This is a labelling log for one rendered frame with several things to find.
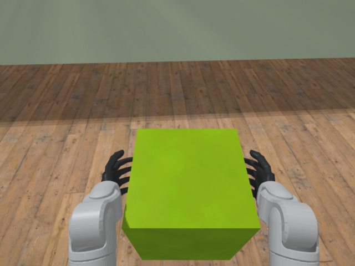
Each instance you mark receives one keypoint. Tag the robot left hand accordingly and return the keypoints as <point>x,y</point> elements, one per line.
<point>112,173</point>

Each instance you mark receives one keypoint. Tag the left robot forearm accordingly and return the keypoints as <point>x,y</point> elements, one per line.
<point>92,227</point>

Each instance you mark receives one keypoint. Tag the right robot forearm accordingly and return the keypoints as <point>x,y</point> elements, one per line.
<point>292,226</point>

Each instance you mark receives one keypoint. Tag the robot right hand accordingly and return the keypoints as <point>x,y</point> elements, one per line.
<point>263,171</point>

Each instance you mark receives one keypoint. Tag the carton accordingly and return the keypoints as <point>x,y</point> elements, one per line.
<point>189,195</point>

